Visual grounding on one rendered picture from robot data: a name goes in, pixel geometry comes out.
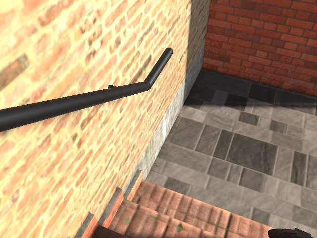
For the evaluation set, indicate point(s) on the stairs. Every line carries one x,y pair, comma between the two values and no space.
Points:
159,212

